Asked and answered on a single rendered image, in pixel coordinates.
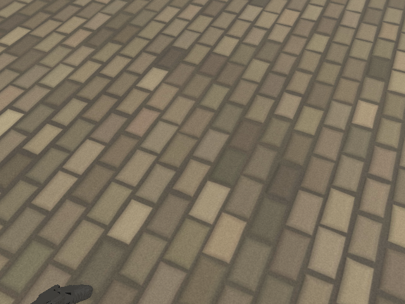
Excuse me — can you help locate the left robot hand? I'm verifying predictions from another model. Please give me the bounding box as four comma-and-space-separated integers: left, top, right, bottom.
31, 284, 93, 304

